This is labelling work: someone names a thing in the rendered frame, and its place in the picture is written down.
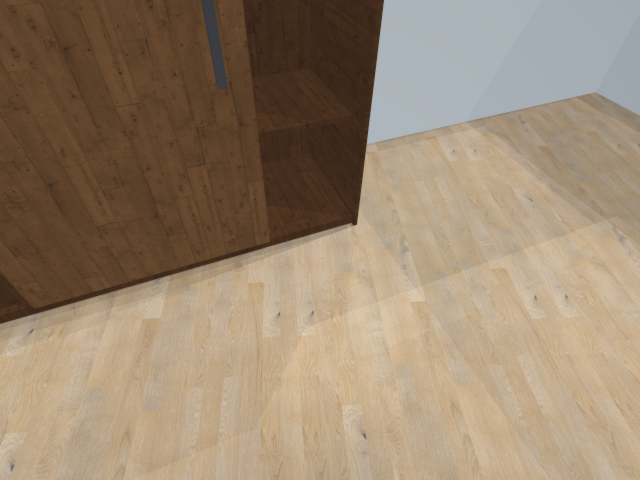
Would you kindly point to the wardrobe door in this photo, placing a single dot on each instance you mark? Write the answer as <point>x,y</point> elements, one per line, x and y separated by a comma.
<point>8,294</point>
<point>119,156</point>

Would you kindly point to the handle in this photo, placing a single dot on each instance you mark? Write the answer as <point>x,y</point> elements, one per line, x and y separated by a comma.
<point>214,43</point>

